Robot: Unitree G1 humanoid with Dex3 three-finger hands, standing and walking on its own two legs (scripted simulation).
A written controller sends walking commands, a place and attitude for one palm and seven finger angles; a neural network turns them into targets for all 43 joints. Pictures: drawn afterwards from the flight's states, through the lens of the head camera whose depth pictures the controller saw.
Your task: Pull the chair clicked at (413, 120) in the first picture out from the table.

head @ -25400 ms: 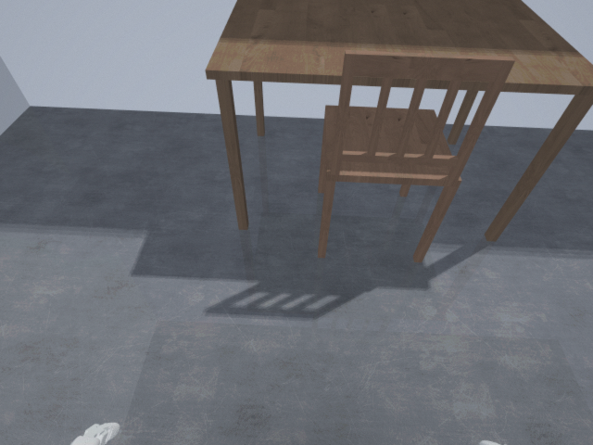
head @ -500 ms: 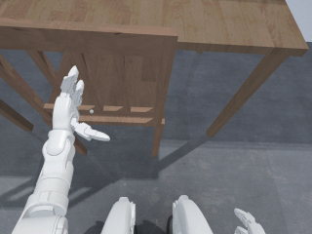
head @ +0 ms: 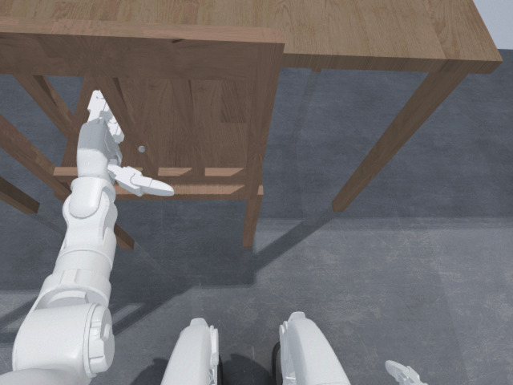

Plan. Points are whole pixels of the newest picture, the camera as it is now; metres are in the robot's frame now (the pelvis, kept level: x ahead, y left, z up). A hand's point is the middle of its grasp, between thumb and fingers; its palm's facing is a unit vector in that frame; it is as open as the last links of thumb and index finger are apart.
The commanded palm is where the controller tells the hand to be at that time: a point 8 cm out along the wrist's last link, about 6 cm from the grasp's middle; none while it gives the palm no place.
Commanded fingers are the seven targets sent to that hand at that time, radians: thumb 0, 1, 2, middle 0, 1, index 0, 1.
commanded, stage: push the fingers through the gap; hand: left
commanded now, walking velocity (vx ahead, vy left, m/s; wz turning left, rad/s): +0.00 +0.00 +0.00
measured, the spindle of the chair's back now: (133, 132) +0.49 +0.18 +0.02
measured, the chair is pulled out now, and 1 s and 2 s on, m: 0.00 0.00 0.03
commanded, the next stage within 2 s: hook a spindle and tug to test in 0.48 s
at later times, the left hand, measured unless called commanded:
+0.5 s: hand (146, 146) +0.47 +0.16 +0.02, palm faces +0.00 -1.00 -0.03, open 17.0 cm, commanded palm +0.44 +0.20 +0.03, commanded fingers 0.00 -0.50 0.30 -0.06 -0.08 -0.06 -0.08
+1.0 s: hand (148, 144) +0.47 +0.15 +0.02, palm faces -0.01 -1.00 -0.03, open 14.7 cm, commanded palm +0.45 +0.20 +0.03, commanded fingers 0.00 -0.11 0.47 -0.45 -1.29 -0.45 -1.29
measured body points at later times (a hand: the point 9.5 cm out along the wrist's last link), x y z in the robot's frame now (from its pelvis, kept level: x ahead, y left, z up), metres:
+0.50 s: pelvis +0.00 +0.00 +0.00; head +0.15 +0.02 +0.42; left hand +0.46 +0.21 +0.03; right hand +0.06 -0.26 -0.12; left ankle +0.02 +0.09 -0.62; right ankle +0.03 -0.13 -0.62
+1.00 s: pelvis +0.00 +0.00 +0.00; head +0.15 +0.02 +0.42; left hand +0.47 +0.21 +0.03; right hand +0.07 -0.26 -0.12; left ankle +0.02 +0.09 -0.62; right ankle +0.03 -0.13 -0.62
